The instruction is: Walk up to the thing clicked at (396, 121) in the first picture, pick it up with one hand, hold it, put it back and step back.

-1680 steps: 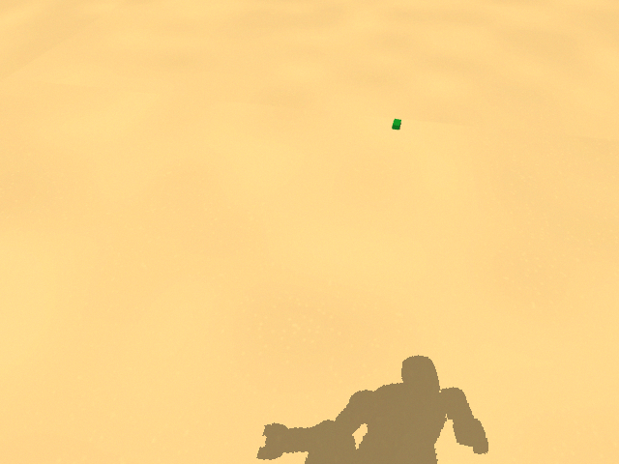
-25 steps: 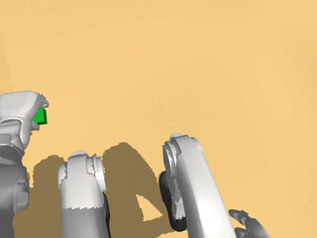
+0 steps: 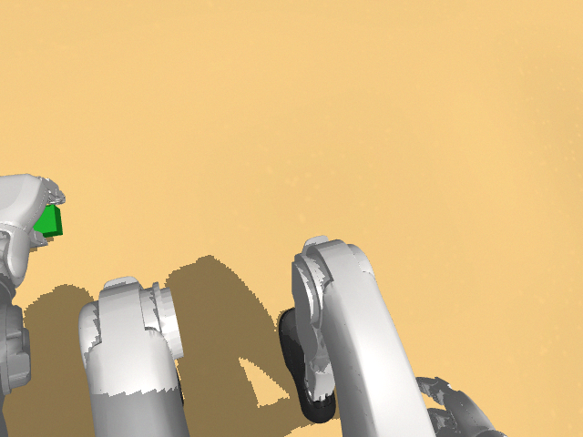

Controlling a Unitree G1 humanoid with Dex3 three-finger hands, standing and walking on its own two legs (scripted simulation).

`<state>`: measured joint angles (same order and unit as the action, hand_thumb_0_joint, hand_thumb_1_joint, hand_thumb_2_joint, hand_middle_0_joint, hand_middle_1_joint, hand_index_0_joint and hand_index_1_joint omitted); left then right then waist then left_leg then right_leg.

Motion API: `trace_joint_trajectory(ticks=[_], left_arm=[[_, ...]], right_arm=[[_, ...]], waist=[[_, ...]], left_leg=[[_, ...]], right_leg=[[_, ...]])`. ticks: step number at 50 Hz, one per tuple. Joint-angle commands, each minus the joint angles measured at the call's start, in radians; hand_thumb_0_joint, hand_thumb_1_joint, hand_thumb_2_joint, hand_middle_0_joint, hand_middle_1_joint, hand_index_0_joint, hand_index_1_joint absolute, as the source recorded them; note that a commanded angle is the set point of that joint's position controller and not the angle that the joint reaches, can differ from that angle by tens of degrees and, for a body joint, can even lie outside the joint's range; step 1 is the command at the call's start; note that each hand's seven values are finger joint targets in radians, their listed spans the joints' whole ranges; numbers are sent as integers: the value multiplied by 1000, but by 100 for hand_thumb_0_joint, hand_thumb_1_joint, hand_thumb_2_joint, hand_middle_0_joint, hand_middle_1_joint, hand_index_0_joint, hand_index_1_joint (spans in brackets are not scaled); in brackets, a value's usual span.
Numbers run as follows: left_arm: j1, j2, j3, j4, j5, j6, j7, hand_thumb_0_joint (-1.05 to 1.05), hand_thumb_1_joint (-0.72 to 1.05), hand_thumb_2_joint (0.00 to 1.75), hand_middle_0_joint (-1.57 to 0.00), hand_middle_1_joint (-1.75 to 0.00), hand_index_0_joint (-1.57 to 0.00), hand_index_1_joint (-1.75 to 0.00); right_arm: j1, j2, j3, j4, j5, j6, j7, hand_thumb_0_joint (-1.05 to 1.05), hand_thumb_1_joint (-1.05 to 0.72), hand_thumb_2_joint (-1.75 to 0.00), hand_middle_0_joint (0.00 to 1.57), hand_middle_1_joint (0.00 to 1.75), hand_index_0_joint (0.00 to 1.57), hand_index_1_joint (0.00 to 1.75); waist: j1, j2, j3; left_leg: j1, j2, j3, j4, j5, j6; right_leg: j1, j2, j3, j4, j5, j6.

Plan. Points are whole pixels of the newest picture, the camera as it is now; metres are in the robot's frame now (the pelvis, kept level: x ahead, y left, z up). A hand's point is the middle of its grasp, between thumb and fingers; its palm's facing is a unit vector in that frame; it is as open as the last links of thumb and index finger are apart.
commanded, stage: rest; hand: left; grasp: from above
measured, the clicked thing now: (32, 223) +0.43 +0.29 -0.24
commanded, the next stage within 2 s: open in 1.28 s
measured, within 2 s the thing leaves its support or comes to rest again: rests again in 0.78 s
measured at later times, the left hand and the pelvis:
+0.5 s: hand (37, 227) +0.43 +0.29 -0.24, palm faces -0.47 -0.13 -0.87, open 6.9 cm; pelvis +0.01 +0.00 -0.02, yaw -3 degrees
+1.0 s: hand (49, 224) +0.44 +0.28 -0.26, palm faces -0.44 -0.12 -0.89, open 6.9 cm; pelvis +0.00 +0.01 -0.03, yaw -5 degrees
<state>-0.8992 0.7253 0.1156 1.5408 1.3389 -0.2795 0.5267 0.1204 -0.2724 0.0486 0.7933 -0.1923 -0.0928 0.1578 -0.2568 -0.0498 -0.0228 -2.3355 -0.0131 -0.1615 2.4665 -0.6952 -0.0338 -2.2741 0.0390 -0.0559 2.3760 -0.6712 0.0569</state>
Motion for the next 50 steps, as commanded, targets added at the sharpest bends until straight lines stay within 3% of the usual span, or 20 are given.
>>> trace_joint_trajectory(ticks=[1, 2, 6, 10, 11, 14, 16, 17, 20, 22, 25, 28, 31, 39, 40, 41, 42, 44, 46, 50], left_arm=[[-299, 265, 49, -124, -9, 11, 82, 0, 90, 20, -127, -10, -128, -9], [-260, 254, 55, -104, -12, 19, 89, 0, 89, 23, -129, -8, -128, -8], [-311, 236, 13, -51, -4, 28, 95, 0, 87, 20, -127, -2, -126, -3], [-271, 273, 51, -31, -21, 25, 108, 0, 87, 17, -125, -2, -125, -2], [-297, 320, 79, -37, -12, 20, 113, 0, 90, 17, -127, -4, -127, -3], [-278, 284, 64, 5, -7, 16, 108, 0, 93, 18, -129, -5, -129, -5], [-244, 311, 98, 30, -12, 11, 115, 0, 93, 20, -128, -8, -129, -7], [-275, 311, 82, 43, -7, 8, 112, 0, 96, 19, -129, -8, -131, -7], [-263, 318, 81, 23, -8, -4, 119, 0, 100, 19, -133, -7, -134, -6], [-269, 315, 71, 25, 1, -10, 124, 0, 101, 21, -135, -8, -135, -7], [-248, 349, 105, 3, 4, -24, 147, 0, 105, 20, -136, -7, -138, -6], [-281, 328, 74, -5, 15, -32, 166, 0, 103, 21, -136, -5, -137, -5], [-262, 348, 88, 28, 17, -27, 189, 0, 101, 21, -135, -5, -135, -5], [-272, 298, 5, 137, 15, 18, 224, 0, 100, 18, -133, -7, -134, -6], [-292, 344, 43, 76, 8, 18, 233, 0, 99, 17, -131, -7, -133, -6], [-266, 333, 35, 99, 7, 26, 237, 0, 96, 18, -131, -6, -132, -5], [-269, 319, 25, 117, 0, 31, 239, 0, 97, 13, -130, -6, -132, -4], [-267, 359, 58, 126, 5, 38, 246, 0, 93, 16, -127, -9, -129, -7], [-291, 357, 48, 126, 1, 43, 237, 0, 94, 13, -128, -7, -130, -5], [-282, 386, 72, 130, -18, 45, 234, 0, 89, 18, -127, -6, -127, -5]], right_arm=[[180, -258, -65, -11, -5, -17, 2, 0, -90, -90, 20, 30, 20, 30], [178, -260, -63, -9, -5, -16, 2, 0, -90, -90, 20, 30, 20, 30], [166, -264, -49, -1, -14, -27, 16, 0, -89, -90, 20, 30, 20, 30], [177, -273, -36, 5, -23, -35, 21, 0, -89, -89, 20, 30, 20, 30], [177, -283, -37, -4, -34, -40, 26, 0, -89, -89, 20, 30, 20, 30], [179, -286, -30, -2, -43, -48, 36, 0, -89, -89, 20, 30, 20, 30], [186, -294, -28, 5, -51, -48, 39, 0, -89, -89, 20, 30, 20, 30], [186, -285, -18, 2, -57, -54, 47, 0, -89, -89, 20, 30, 20, 30], [164, -297, -17, -9, -61, -57, 50, 0, -89, -90, 20, 30, 20, 30], [156, -303, -11, -9, -73, -68, 57, 0, -89, -90, 20, 30, 20, 30], [153, -306, 0, -8, -78, -66, 60, 0, -89, -89, 20, 30, 20, 30], [136, -318, -3, 2, -87, -73, 69, 0, -89, -90, 20, 30, 20, 30], [144, -317, 10, 15, -94, -82, 78, 0, -89, -90, 20, 30, 20, 30], [113, -335, 34, 12, -105, -122, 107, 0, -90, -90, 20, 30, 20, 30], [113, -350, 28, 2, -107, -124, 108, 0, -89, -90, 20, 30, 20, 30], [106, -349, 34, 9, -101, -122, 108, 0, -90, -90, 20, 30, 20, 30], [107, -344, 39, 10, -103, -125, 113, 0, -90, -90, 20, 30, 20, 30], [96, -357, 41, -7, -107, -133, 119, 0, -90, -90, 20, 30, 20, 30], [98, -360, 46, -13, -107, -145, 130, 0, -90, -90, 20, 30, 20, 30], [103, -364, 58, -10, -110, -153, 135, 0, -90, -90, 20, 30, 20, 30]], waist=[[2, 352, -659], [14, 356, -664], [-26, 352, -614], [-12, 321, -624], [-32, 322, -625], [-46, 329, -612], [-37, 330, -609], [-52, 337, -586], [-40, 365, -577], [-50, 370, -571], [-52, 379, -580], [-73, 385, -574], [-71, 400, -558], [-94, 387, -480], [-92, 382, -515], [-74, 406, -521], [-89, 415, -515], [-89, 408, -520], [-106, 408, -492], [-106, 394, -498]], left_leg=[[500, -2, 123, -244, 144, 56], [505, -3, 124, -251, 151, 56], [474, 0, 112, -233, 126, 58], [457, -1, 111, -208, 176, 59], [445, 2, 110, -189, 185, 59], [458, 1, 108, -171, 216, 59], [459, 4, 96, -175, 214, 55], [442, 4, 98, -166, 185, 55], [446, 3, 91, -182, 158, 52], [469, 5, 91, -165, 164, 48], [471, 7, 80, -161, 184, 48], [476, 12, 77, -144, 203, 46], [473, 15, 74, -145, 204, 45], [435, 16, 62, -150, 130, 46], [453, 20, 54, -157, 164, 47], [467, 18, 54, -166, 170, 42], [472, 20, 49, -165, 180, 41], [479, 22, 46, -160, 192, 40], [463, 24, 47, -145, 183, 42], [444, 26, 48, -140, 187, 45]], right_leg=[[306, 22, -116, -219, 178, -83], [311, 23, -117, -220, 181, -81], [269, 30, -131, -203, 168, -83], [322, 31, -131, -192, 218, -79], [337, 32, -132, -182, 230, -79], [340, 33, -143, -168, 267, -73], [337, 36, -154, -165, 258, -74], [330, 36, -152, -161, 236, -77], [318, 40, -162, -165, 205, -79], [308, 40, -170, -153, 211, -76], [316, 42, -182, -142, 228, -72], [311, 46, -184, -136, 254, -70], [314, 49, -186, -132, 259, -67], [276, 54, -199, -139, 194, -71], [301, 55, -206, -143, 223, -66], [299, 55, -202, -137, 226, -72], [297, 54, -207, -126, 236, -69], [309, 55, -210, -123, 253, -70], [307, 52, -208, -118, 250, -67], [354, 58, -200, -142, 257, -68]])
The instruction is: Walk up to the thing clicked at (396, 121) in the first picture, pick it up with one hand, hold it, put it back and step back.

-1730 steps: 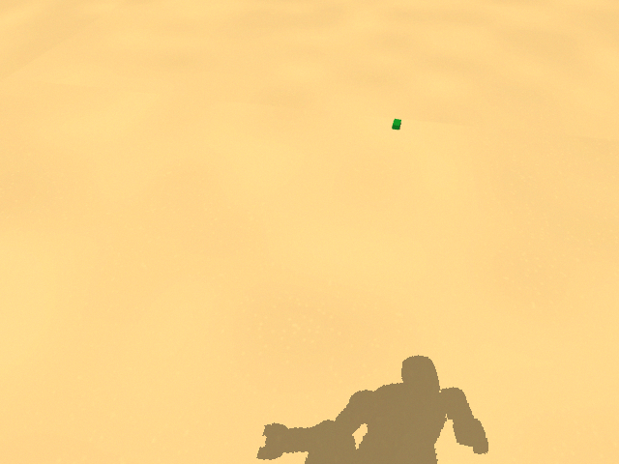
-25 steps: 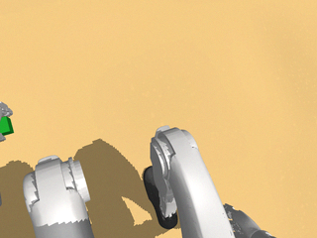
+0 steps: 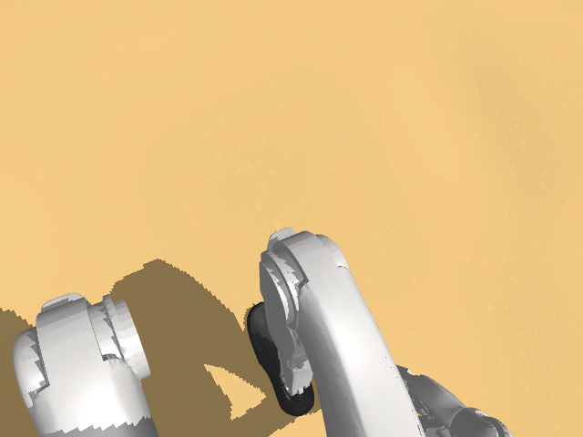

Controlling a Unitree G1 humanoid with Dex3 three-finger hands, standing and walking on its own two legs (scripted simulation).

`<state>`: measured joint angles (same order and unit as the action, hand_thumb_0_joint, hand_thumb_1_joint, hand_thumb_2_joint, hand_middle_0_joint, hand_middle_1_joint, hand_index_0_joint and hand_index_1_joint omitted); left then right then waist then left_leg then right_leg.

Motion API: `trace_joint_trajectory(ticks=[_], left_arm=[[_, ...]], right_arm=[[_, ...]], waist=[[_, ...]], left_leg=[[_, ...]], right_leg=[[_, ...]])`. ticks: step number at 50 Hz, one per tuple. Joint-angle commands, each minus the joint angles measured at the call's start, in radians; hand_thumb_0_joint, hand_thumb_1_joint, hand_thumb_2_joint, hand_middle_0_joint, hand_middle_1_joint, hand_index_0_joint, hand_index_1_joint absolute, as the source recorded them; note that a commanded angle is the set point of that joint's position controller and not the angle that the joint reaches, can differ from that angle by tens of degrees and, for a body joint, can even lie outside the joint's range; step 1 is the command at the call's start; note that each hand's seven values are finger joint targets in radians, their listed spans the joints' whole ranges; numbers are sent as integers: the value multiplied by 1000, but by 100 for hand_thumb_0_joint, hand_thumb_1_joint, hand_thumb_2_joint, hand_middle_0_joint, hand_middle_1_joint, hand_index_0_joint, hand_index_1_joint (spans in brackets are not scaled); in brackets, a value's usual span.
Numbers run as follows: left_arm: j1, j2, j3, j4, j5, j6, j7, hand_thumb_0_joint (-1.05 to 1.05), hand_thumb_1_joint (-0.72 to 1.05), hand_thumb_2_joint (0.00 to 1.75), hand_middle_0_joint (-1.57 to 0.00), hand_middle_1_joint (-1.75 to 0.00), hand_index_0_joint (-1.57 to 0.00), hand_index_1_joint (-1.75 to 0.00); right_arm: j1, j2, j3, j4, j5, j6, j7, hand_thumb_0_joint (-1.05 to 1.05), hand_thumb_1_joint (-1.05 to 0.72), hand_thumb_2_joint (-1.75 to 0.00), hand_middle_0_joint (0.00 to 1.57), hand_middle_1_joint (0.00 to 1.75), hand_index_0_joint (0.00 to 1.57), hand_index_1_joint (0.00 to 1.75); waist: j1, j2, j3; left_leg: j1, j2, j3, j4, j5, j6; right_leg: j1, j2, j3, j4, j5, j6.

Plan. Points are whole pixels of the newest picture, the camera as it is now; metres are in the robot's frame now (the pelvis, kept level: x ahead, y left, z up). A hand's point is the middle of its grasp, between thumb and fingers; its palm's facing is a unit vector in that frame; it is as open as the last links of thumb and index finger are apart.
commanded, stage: rest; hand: left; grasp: from above
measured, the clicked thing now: out of the picture +0.42 +0.31 -0.27
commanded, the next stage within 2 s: open in 0.28 s
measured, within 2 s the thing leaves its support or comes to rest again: neither
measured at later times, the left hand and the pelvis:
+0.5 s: hand out of the picture +0.40 +0.30 -0.24, palm faces -0.43 -0.14 -0.89, open 7.0 cm; pelvis +0.00 +0.00 +0.00, yaw -1 degrees
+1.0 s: hand out of the picture +0.40 +0.30 -0.24, palm faces -0.43 -0.15 -0.89, open 10.7 cm; pelvis -0.01 +0.00 +0.01, yaw -1 degrees
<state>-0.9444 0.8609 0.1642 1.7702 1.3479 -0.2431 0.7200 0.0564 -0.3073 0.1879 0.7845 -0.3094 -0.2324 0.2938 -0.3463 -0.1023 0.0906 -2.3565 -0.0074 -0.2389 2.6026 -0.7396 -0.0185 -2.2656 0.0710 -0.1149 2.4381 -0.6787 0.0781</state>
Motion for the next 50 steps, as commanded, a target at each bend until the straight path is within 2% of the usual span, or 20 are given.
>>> trace_joint_trajectory(ticks=[1, 3, 4, 5, 7, 10, 11, 12, 16, 19, 23, 26, 27, 30, 31, 35, 36, 37, 44, 50], left_arm=[[-243, 246, 17, -95, -26, 7, 35, 0, 91, 18, -128, -7, -128, -6], [-241, 237, -3, -102, -36, -1, 22, 0, 89, 18, -127, -6, -127, -6], [-231, 251, 7, -88, -32, -5, 22, 0, 91, 16, -127, -6, -128, -5], [-227, 242, -8, -79, -29, -5, 13, 0, 93, 16, -127, -8, -129, -7], [-220, 244, -9, -67, -32, -17, 9, 0, 91, 18, -127, -7, -128, -7], [-208, 257, -7, -68, -34, -27, 19, 0, 91, 17, -128, -5, -128, -5], [-208, 238, -30, -67, -35, -27, 19, 0, 88, 18, -126, -6, -126, -6], [-197, 244, -17, -64, -32, -32, 24, 0, 88, 18, -126, -6, -126, -6], [-211, 230, -48, -64, -28, -37, 30, 0, 89, 15, -126, -5, -126, -4], [-207, 246, -41, -47, -25, -35, 43, 0, 86, 14, -125, -4, -125, -3], [-217, 230, -52, -63, -34, -27, 55, 0, 54, 19, -93, -13, -93, -13], [-226, 231, -61, -55, -33, -22, 59, 0, 33, 29, -82, -23, -82, -23], [-224, 251, -43, -64, -33, -21, 65, 0, 29, 32, -80, -24, -80, -25], [-234, 223, -68, -69, -47, -16, 60, 0, 22, 38, -74, -30, -74, -30], [-235, 238, -55, -76, -47, -14, 63, 0, 19, 40, -72, -31, -72, -32], [-241, 244, -64, -80, -54, -7, 62, 0, 10, 48, -65, -39, -64, -40], [-237, 261, -43, -71, -54, -7, 65, 0, 7, 51, -62, -42, -61, -43], [-237, 251, -58, -76, -49, -5, 63, 0, 7, 50, -61, -44, -60, -44], [-231, 234, -62, -76, -51, -4, 56, 0, -3, 59, -52, -52, -51, -53], [-245, 247, -60, -84, -53, -6, 54, 0, -11, 65, -45, -59, -44, -60]], right_arm=[[165, -326, -76, -1, 9, -21, -1, 0, -90, -90, 20, 30, 20, 30], [158, -330, -79, -4, 7, -25, 1, 0, -90, -90, 20, 30, 20, 30], [151, -322, -63, -5, 7, -25, 2, 0, -90, -90, 20, 30, 20, 30], [151, -323, -60, -7, 13, -26, 2, 0, -90, -90, 20, 30, 20, 30], [166, -327, -58, -9, 6, -23, 4, 0, -90, -90, 20, 30, 20, 30], [152, -328, -46, -14, 5, -21, 1, 0, -90, -90, 20, 30, 20, 30], [145, -347, -61, -11, 7, -22, -2, 0, -90, -90, 20, 30, 20, 30], [154, -335, -54, -13, 2, -19, -2, 0, -90, -90, 20, 30, 20, 30], [134, -330, -35, -17, -2, -23, 2, 0, -90, -90, 20, 30, 20, 30], [149, -349, -36, -20, -5, -22, 3, 0, -90, -90, 20, 30, 20, 30], [126, -345, -27, -19, -11, -32, 7, 0, -89, -90, 20, 30, 20, 30], [121, -348, -24, -22, -6, -41, 10, 0, -89, -90, 20, 30, 20, 30], [134, -354, -28, -19, -10, -39, 11, 0, -89, -90, 20, 30, 20, 30], [119, -349, -21, -27, -5, -53, 17, 0, -89, -90, 20, 30, 20, 30], [119, -354, -21, -23, -7, -53, 15, 0, -89, -90, 20, 30, 20, 30], [122, -372, -40, -25, 4, -60, 12, 0, -89, -90, 20, 30, 20, 30], [130, -362, -28, -24, 1, -58, 12, 0, -89, -90, 20, 30, 20, 30], [124, -362, -33, -25, 5, -61, 13, 0, -89, -90, 20, 30, 20, 30], [125, -358, -25, -31, 6, -64, 24, 0, -89, -90, 20, 30, 20, 30], [122, -364, -27, -26, 8, -70, 24, 0, -89, -90, 20, 30, 20, 30]], waist=[[-21, 447, -600], [-20, 469, -604], [-18, 449, -599], [-26, 443, -576], [-33, 425, -574], [-23, 408, -572], [-21, 433, -563], [-20, 429, -576], [-30, 423, -558], [-37, 437, -550], [-36, 446, -549], [-41, 446, -531], [-38, 453, -549], [-49, 434, -526], [-46, 418, -533], [-44, 433, -527], [-40, 418, -537], [-38, 430, -532], [-49, 433, -539], [-47, 449, -519]], left_leg=[[468, 17, 125, -270, 226, 29], [472, 23, 119, -280, 214, 27], [468, 21, 109, -284, 209, 25], [458, 20, 110, -279, 195, 27], [451, 20, 114, -274, 193, 32], [439, 22, 108, -276, 196, 32], [445, 21, 109, -289, 188, 27], [456, 24, 101, -298, 201, 26], [449, 25, 98, -281, 198, 26], [461, 27, 98, -293, 207, 25], [477, 30, 83, -301, 198, 19], [468, 28, 85, -298, 181, 19], [473, 31, 85, -307, 191, 19], [453, 30, 93, -279, 173, 24], [449, 30, 87, -286, 172, 26], [446, 33, 88, -299, 144, 23], [447, 33, 82, -306, 156, 22], [445, 32, 83, -298, 151, 22], [468, 33, 83, -282, 203, 22], [468, 33, 77, -301, 176, 18]], right_leg=[[328, 21, -147, -193, 258, -90], [342, 28, -145, -202, 246, -92], [328, 23, -156, -195, 238, -92], [322, 21, -156, -193, 229, -91], [342, 25, -151, -205, 236, -89], [347, 28, -155, -214, 233, -91], [336, 28, -151, -212, 221, -94], [345, 33, -158, -215, 231, -95], [333, 30, -163, -206, 236, -92], [346, 35, -161, -215, 247, -94], [330, 34, -171, -210, 235, -93], [330, 31, -167, -209, 229, -94], [343, 38, -167, -218, 232, -96], [340, 31, -163, -219, 225, -90], [336, 32, -167, -227, 220, -90], [343, 35, -152, -236, 197, -95], [350, 35, -159, -235, 203, -95], [337, 30, -158, -226, 198, -95], [355, 32, -163, -214, 256, -90], [334, 29, -166, -219, 221, -93]])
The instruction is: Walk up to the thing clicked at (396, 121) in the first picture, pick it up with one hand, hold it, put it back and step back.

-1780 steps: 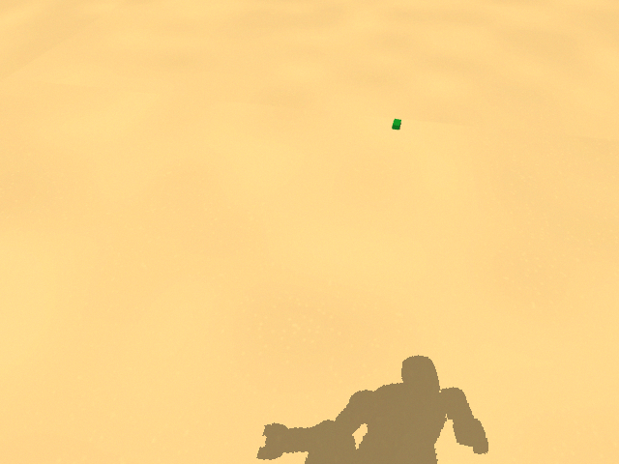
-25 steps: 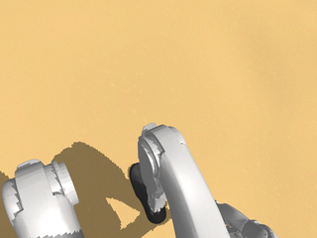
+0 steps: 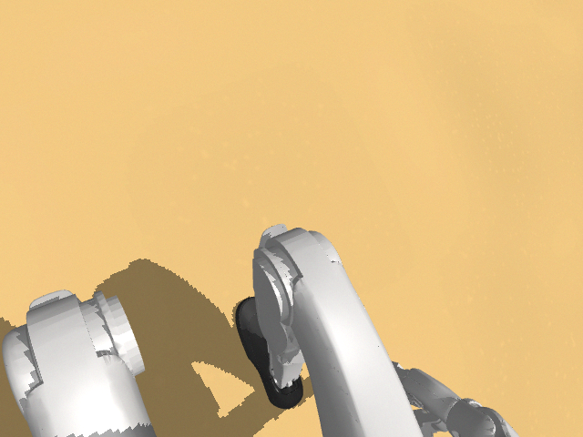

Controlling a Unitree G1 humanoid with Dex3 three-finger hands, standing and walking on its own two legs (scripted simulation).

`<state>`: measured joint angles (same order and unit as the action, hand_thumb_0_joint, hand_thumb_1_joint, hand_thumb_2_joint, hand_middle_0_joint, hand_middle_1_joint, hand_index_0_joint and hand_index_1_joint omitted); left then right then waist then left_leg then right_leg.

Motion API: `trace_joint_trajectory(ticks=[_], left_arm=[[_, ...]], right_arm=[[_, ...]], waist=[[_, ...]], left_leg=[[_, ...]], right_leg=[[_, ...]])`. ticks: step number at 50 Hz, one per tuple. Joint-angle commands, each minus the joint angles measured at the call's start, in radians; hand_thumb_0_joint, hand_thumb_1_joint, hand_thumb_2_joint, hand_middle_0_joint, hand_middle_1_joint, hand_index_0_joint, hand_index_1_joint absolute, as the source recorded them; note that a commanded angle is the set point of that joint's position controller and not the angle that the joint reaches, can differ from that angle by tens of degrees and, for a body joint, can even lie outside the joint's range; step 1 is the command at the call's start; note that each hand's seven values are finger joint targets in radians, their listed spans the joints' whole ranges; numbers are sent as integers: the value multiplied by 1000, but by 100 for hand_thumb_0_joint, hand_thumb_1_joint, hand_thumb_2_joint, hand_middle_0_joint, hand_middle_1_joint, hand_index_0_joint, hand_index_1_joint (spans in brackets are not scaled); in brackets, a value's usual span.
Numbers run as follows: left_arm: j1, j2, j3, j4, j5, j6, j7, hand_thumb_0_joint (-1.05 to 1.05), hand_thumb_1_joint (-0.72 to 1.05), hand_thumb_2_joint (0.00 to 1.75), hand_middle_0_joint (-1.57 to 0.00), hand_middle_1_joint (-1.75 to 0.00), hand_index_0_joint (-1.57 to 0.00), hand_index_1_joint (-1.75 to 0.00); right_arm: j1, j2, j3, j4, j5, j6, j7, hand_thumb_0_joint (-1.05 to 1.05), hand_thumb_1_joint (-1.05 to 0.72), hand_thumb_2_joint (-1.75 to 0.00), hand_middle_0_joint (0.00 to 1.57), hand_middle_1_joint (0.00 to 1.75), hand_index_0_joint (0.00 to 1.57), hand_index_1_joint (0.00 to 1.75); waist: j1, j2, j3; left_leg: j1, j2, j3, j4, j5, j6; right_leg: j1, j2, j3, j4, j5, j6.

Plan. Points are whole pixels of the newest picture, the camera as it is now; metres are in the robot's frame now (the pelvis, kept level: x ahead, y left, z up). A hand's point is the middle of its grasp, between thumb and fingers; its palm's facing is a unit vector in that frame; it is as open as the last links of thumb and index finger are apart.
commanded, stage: open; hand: left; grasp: from above
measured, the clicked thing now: out of the picture +0.42 +0.32 -0.28
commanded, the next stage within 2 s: withdraw in 0.48 s
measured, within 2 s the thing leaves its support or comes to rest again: neither
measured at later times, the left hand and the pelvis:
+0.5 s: hand out of the picture +0.41 +0.31 -0.25, palm faces -0.44 -0.17 -0.88, open 12.4 cm; pelvis +0.00 +0.00 +0.00, yaw +0 degrees
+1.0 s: hand out of the picture +0.44 +0.35 -0.13, palm faces -0.26 -0.08 -0.96, open 12.5 cm; pelvis +0.01 +0.00 +0.02, yaw +2 degrees
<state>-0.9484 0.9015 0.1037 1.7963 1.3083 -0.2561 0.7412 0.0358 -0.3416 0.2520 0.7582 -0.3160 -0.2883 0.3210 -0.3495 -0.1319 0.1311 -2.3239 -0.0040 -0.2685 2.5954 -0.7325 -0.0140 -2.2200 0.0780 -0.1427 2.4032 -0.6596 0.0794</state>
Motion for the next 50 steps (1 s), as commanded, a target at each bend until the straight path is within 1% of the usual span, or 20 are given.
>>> trace_joint_trajectory(ticks=[1, 7, 13, 15, 16, 22, 25, 29, 34, 35, 36, 38, 39, 40, 42, 43, 44, 46, 49, 50], left_arm=[[-242, 227, 16, -111, -10, 8, 40, 0, -12, 66, -43, -62, -43, -62], [-242, 204, -7, -130, -15, 6, 35, 0, -14, 68, -40, -65, -40, -66], [-246, 220, 10, -125, -20, 4, 46, 0, -20, 73, -34, -70, -34, -71], [-235, 222, 16, -115, -31, 9, 41, 0, -24, 76, -32, -72, -32, -73], [-231, 204, 0, -110, -29, 12, 34, 0, -24, 77, -31, -73, -30, -73], [-227, 232, 7, -103, -40, 11, -1, 0, -25, 77, -30, -76, -29, -76], [-213, 249, 23, -106, -39, 0, -4, 0, -25, 78, -29, -77, -29, -77], [-213, 241, 15, -136, -46, -7, -6, 0, -25, 78, -29, -77, -29, -77], [-241, 291, 59, -213, -25, -8, 19, 0, -23, 76, -31, -74, -32, -74], [-265, 271, 54, -257, -23, -8, 20, 0, -22, 75, -31, -74, -32, -73], [-269, 303, 89, -278, -24, -1, 27, 0, -22, 75, -30, -75, -31, -73], [-278, 292, 102, -357, -30, 17, 27, 0, -23, 76, -30, -74, -31, -73], [-242, 326, 146, -354, -35, 32, 27, 0, -24, 77, -30, -74, -30, -74], [-234, 254, 113, -399, -47, 48, 7, 0, -23, 76, -30, -74, -31, -73], [-183, 169, 61, -431, -75, 79, -43, 0, -26, 79, -29, -74, -29, -74], [-163, 137, 43, -450, -90, 99, -70, 0, -26, 79, -28, -75, -28, -75], [-171, 145, 45, -532, -105, 114, -96, 0, -27, 80, -28, -76, -28, -76], [-118, 69, 2, -587, -143, 156, -157, 0, -26, 79, -30, -74, -29, -75], [-116, -9, -53, -606, -171, 203, -259, 0, -22, 76, -34, -70, -33, -71], [-117, -11, -68, -629, -176, 208, -295, 0, -21, 77, -34, -70, -33, -71]], right_arm=[[150, -336, -90, 5, 11, -9, -5, 0, -89, -90, 20, 30, 20, 30], [139, -332, -88, -5, 15, -20, 1, 0, -89, -90, 20, 30, 20, 30], [161, -347, -101, 2, 13, -17, -3, 0, -89, -90, 20, 30, 20, 30], [163, -338, -94, 7, 17, -17, -5, 0, -89, -90, 20, 30, 20, 30], [160, -333, -90, 6, 16, -19, -3, 0, -89, -90, 20, 30, 20, 30], [157, -333, -72, -8, 18, -25, 0, 0, -89, -90, 20, 30, 20, 30], [163, -333, -68, -7, 15, -24, 0, 0, -89, -90, 20, 30, 20, 30], [158, -346, -82, -4, 18, -22, -6, 0, -89, -90, 20, 30, 20, 30], [191, -351, -94, 4, 11, -10, -7, 0, -90, -90, 20, 30, 20, 30], [189, -347, -102, -5, 15, -15, 0, 0, -90, -90, 20, 30, 20, 30], [190, -338, -102, 6, 20, -18, 4, 0, -89, -90, 20, 30, 20, 30], [202, -337, -131, -5, 29, -17, 10, 0, -90, -90, 20, 30, 20, 30], [223, -334, -142, 10, 37, -12, 13, 0, -90, -90, 20, 30, 20, 30], [217, -319, -159, -4, 46, -14, 19, 0, -89, -90, 20, 30, 20, 30], [201, -299, -185, 2, 68, -10, 26, 0, -90, -90, 20, 30, 20, 30], [206, -294, -201, 5, 78, 0, 26, 0, -90, -90, 20, 30, 20, 30], [213, -300, -221, 6, 99, 13, 24, 0, -89, -90, 20, 30, 20, 30], [213, -281, -253, 1, 142, 44, 19, 0, -90, -90, 20, 30, 20, 30], [246, -266, -280, -15, 184, 104, 8, 0, -90, -90, 20, 30, 20, 30], [260, -261, -288, -18, 196, 123, -3, 0, -90, -90, 20, 30, 20, 30]], waist=[[-42, 487, -575], [-48, 467, -574], [-51, 480, -578], [-47, 484, -589], [-55, 493, -590], [-51, 484, -553], [-43, 500, -576], [-39, 506, -580], [-31, 563, -654], [-33, 584, -674], [-22, 600, -677], [-7, 645, -735], [10, 660, -762], [22, 678, -778], [56, 719, -803], [65, 709, -827], [98, 736, -877], [141, 720, -898], [122, 555, -821], [121, 503, -810]], left_leg=[[441, 30, 106, -308, 179, 13], [450, 31, 102, -287, 177, 14], [441, 32, 110, -295, 176, 14], [452, 33, 104, -295, 198, 11], [465, 34, 104, -293, 206, 8], [446, 30, 111, -287, 187, 12], [466, 31, 105, -289, 210, 9], [466, 33, 107, -297, 202, 7], [513, 35, 107, -301, 252, 4], [542, 35, 102, -295, 269, -1], [556, 37, 99, -295, 274, -3], [573, 35, 116, -308, 280, -5], [586, 35, 121, -314, 294, -7], [592, 27, 134, -317, 302, -10], [610, 27, 145, -354, 284, -13], [611, 24, 149, -370, 292, -11], [626, 20, 148, -402, 304, -13], [614, 16, 159, -447, 268, -7], [528, 10, 172, -484, 197, 14], [516, 11, 177, -486, 193, 23]], right_leg=[[301, 26, -139, -192, 205, -97], [296, 19, -140, -180, 212, -92], [309, 22, -137, -198, 206, -95], [313, 22, -138, -191, 225, -95], [323, 21, -136, -184, 237, -95], [317, 18, -140, -189, 222, -91], [330, 19, -144, -177, 240, -93], [335, 23, -141, -187, 232, -94], [358, 27, -139, -180, 277, -98], [338, 19, -147, -163, 290, -96], [324, 13, -148, -154, 293, -97], [334, 16, -132, -175, 300, -101], [341, 14, -129, -172, 312, -104], [325, 7, -124, -172, 312, -104], [283, 10, -115, -183, 286, -114], [276, 14, -110, -199, 287, -114], [271, 7, -103, -204, 286, -119], [240, 6, -80, -231, 243, -127], [254, 5, -51, -292, 202, -123], [278, 7, -38, -316, 203, -122]])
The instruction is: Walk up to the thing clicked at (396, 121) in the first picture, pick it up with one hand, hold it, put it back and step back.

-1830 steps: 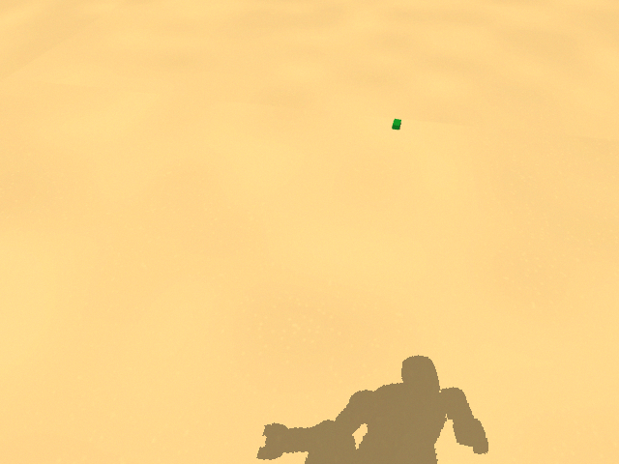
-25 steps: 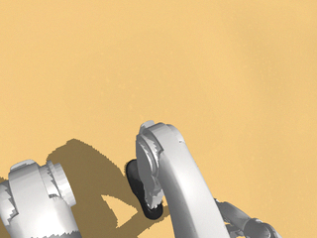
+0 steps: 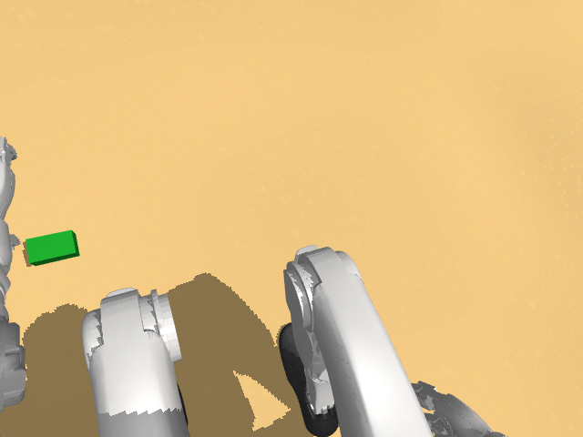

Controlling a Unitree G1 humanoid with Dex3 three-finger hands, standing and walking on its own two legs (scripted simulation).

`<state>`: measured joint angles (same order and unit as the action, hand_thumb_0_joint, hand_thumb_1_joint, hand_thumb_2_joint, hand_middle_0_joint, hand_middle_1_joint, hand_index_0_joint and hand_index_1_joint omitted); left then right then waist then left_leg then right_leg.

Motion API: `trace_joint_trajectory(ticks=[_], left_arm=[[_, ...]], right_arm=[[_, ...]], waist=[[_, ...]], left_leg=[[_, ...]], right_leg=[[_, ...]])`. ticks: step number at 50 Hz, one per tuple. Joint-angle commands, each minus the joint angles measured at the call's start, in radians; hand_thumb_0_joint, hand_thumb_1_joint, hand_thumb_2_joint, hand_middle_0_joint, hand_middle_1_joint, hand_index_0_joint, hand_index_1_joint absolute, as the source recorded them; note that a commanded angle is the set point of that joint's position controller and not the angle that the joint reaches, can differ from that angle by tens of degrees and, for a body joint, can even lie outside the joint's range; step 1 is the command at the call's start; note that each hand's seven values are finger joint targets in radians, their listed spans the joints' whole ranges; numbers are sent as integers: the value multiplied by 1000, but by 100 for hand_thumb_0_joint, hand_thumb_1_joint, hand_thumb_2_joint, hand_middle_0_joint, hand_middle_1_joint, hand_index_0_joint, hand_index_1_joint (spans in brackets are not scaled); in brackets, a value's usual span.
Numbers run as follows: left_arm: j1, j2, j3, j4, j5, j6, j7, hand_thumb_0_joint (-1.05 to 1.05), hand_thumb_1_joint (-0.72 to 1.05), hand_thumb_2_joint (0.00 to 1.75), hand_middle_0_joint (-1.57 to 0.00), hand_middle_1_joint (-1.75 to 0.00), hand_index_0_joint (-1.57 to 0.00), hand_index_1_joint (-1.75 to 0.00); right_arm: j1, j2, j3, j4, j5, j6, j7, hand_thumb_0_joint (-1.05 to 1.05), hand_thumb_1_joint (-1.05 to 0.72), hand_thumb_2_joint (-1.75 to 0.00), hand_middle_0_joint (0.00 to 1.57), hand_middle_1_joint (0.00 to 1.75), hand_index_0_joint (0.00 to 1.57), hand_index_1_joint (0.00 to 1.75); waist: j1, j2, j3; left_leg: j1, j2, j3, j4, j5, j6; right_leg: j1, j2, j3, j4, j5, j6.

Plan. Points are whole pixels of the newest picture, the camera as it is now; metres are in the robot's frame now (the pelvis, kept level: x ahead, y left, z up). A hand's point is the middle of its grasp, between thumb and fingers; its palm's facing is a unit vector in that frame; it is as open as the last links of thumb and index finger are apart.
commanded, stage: withdraw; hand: left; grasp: from above
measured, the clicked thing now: (53, 247) +0.42 +0.30 -0.30
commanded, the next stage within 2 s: home in 0.52 s
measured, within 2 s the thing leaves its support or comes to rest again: neither
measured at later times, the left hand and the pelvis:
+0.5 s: hand (12, 247) +0.39 +0.31 -0.17, palm faces -0.45 -0.11 -0.89, open 12.5 cm; pelvis -0.02 -0.01 +0.00, yaw +4 degrees
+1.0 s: hand out of the picture +0.35 +0.31 -0.04, palm faces -0.34 -0.40 -0.85, open 9.8 cm; pelvis +0.00 -0.01 +0.09, yaw +7 degrees
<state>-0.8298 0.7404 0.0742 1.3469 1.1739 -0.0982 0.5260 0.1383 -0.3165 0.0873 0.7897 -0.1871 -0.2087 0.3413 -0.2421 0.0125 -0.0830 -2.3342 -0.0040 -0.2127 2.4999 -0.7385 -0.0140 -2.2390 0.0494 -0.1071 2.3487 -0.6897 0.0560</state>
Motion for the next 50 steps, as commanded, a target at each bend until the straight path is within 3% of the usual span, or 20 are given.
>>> trace_joint_trajectory(ticks=[1, 4, 7, 11, 16, 20, 24, 25, 28, 31, 33, 35, 39, 40, 41, 42, 43, 45, 47, 50], left_arm=[[-253, 116, -56, -175, -54, 53, -114, 0, -20, 76, -35, -71, -34, -71], [-267, 39, -112, -142, -95, 37, -209, 0, -21, 77, -34, -71, -34, -72], [-264, 67, -108, -90, -102, -6, -274, 0, -24, 80, -33, -74, -32, -76], [-293, 173, -59, -72, -56, -103, -287, 0, -26, 81, -32, -76, -30, -78], [-395, 270, -8, -83, 49, -243, -203, 0, -25, 81, -31, -76, -31, -76], [-458, 272, 8, -27, 118, -295, -89, 0, -27, 82, -27, -79, -28, -79], [-497, 331, 75, -105, 154, -266, 31, 0, -27, 81, -26, -79, -27, -79], [-486, 317, 76, -110, 159, -242, 53, 0, -27, 80, -27, -79, -28, -78], [-478, 329, 112, -151, 144, -161, 95, 0, -24, 77, -30, -74, -31, -74], [-408, 257, 76, -65, 113, -77, 72, 0, -21, 75, -31, -72, -32, -71], [-317, 227, 69, 5, 84, -30, 31, 0, -13, 84, -23, -58, -20, -60], [-279, 206, 54, -32, 37, 2, -26, 0, -7, 81, -21, -53, -20, -54], [-197, 257, 123, -258, -103, 15, -138, 0, 22, 82, -21, -45, -19, -46], [-131, 143, 56, -242, -141, 23, -179, 0, 28, 81, -20, -42, -19, -42], [-114, 113, 37, -346, -183, 24, -214, 0, 36, 80, -19, -38, -19, -38], [-89, 100, 33, -458, -216, 25, -244, 0, 41, 78, -19, -36, -18, -36], [-26, 123, 63, -533, -256, 30, -270, 0, 49, 73, -17, -28, -17, -28], [129, 52, 41, -635, -348, 43, -327, 0, 65, 78, -18, -27, -18, -27], [166, 8, 36, -752, -418, 48, -369, 0, 81, 89, -20, -30, -20, -30], [206, -8, 44, -913, -511, 54, -414, 0, 90, 90, -20, -30, -20, -30]], right_arm=[[166, -277, -125, -57, 73, 63, -32, 0, -89, -90, 20, 30, 20, 30], [176, -253, -125, -77, 90, 96, -64, 0, -90, -90, 20, 30, 20, 30], [169, -242, -118, -104, 99, 113, -107, 0, -90, -90, 20, 30, 20, 30], [142, -225, -90, -123, 85, 130, -160, 0, -90, -90, 20, 30, 20, 30], [129, -210, -53, -123, 58, 147, -195, 0, -90, -90, 20, 30, 20, 30], [136, -223, -46, -111, 29, 149, -208, 0, -89, -90, 20, 30, 20, 30], [151, -247, -75, -81, 5, 139, -209, 0, -89, -89, 20, 30, 20, 30], [153, -249, -81, -77, 1, 139, -209, 0, -89, -89, 20, 30, 20, 30], [158, -256, -114, -65, 8, 135, -197, 0, -89, -89, 20, 30, 20, 30], [175, -247, -124, -50, 21, 132, -182, 0, -89, -89, 20, 30, 20, 30], [199, -243, -123, -45, 30, 133, -173, 0, -89, -90, 20, 30, 20, 30], [219, -232, -127, -45, 41, 131, -165, 0, -89, -90, 20, 30, 20, 30], [208, -237, -162, -111, 82, 133, -158, 0, -89, -90, 20, 30, 20, 30], [227, -213, -160, -88, 94, 140, -157, 0, -89, -90, 20, 30, 20, 30], [221, -204, -164, -102, 107, 145, -161, 0, -90, -90, 20, 30, 20, 30], [221, -199, -172, -119, 120, 148, -168, 0, -90, -90, 20, 30, 20, 30], [218, -206, -182, -133, 131, 152, -178, 0, -90, -90, 20, 30, 20, 30], [199, -191, -187, -168, 146, 157, -192, 0, -90, -90, 20, 30, 20, 30], [180, -186, -188, -187, 155, 160, -210, 0, -90, -90, 20, 30, 20, 30], [150, -159, -193, -212, 170, 159, -238, 0, -90, -90, 20, 30, 20, 30]], waist=[[-4, 298, -574], [-33, 139, -480], [-19, 34, -436], [7, -3, -420], [-1, 115, -490], [-18, 244, -533], [1, 416, -655], [-1, 451, -675], [10, 509, -754], [12, 461, -739], [33, 399, -702], [52, 360, -717], [109, 278, -836], [103, 247, -814], [97, 210, -811], [102, 222, -835], [123, 199, -842], [133, 119, -797], [123, 70, -717], [148, 75, -727]], left_leg=[[498, 7, 124, -389, 198, 32], [426, -6, 123, -404, 164, 51], [365, -19, 135, -411, 98, 59], [321, -32, 174, -367, 61, 62], [359, -24, 175, -324, 70, 48], [474, -18, 158, -329, 98, 31], [632, -10, 160, -342, 173, 9], [658, -9, 163, -345, 192, 5], [715, -6, 166, -366, 250, 2], [688, -6, 163, -380, 276, 6], [638, -13, 170, -389, 295, 17], [633, -15, 172, -400, 290, 28], [642, -20, 174, -451, 315, 43], [627, -23, 180, -470, 287, 46], [632, -21, 175, -489, 267, 51], [650, -21, 171, -519, 253, 50], [673, -19, 165, -540, 257, 49], [653, -19, 176, -573, 245, 55], [623, -21, 168, -596, 211, 58], [701, -8, 168, -654, 196, 56]], right_leg=[[318, 33, -65, -281, 238, -95], [355, 29, -50, -327, 207, -89], [390, 17, -25, -370, 118, -89], [421, 9, 5, -396, 30, -92], [378, 12, 17, -334, 25, -90], [306, 17, -12, -285, 50, -101], [257, 5, -50, -221, 137, -101], [245, 4, -58, -207, 169, -102], [219, -5, -74, -184, 232, -101], [205, -8, -75, -193, 267, -105], [242, -8, -67, -222, 278, -100], [287, -4, -56, -248, 275, -102], [465, -8, -35, -305, 303, -92], [490, -5, -29, -332, 283, -90], [501, -3, -25, -365, 270, -89], [538, -5, -18, -390, 262, -89], [562, -8, -13, -413, 268, -88], [625, -2, -2, -474, 265, -81], [615, -5, 9, -519, 240, -85], [676, -9, 32, -580, 225, -83]])
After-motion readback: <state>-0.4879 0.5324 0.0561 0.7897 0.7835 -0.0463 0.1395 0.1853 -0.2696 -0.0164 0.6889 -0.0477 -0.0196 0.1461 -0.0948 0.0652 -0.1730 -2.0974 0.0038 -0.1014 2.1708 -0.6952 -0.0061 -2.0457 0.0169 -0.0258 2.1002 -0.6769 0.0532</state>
